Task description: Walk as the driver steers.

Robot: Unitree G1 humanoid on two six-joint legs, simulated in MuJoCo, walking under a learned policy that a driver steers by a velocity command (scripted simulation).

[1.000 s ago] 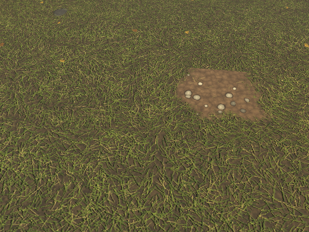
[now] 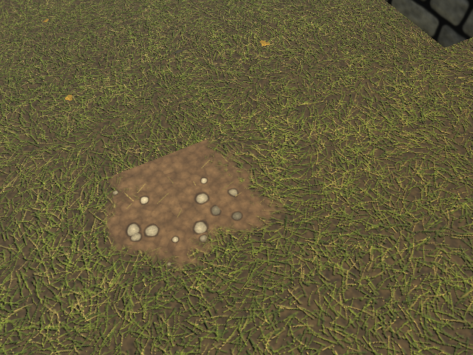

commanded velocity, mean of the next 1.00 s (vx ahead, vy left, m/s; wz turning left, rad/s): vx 0.03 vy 0.00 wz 0.39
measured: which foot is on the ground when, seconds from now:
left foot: down 0.00-0.08, up 0.10-0.42, down 0.44-0.98, up 1.00-1.00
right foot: up 0.00-0.06, down 0.08-0.44, up 0.46-0.96, down 0.98-1.00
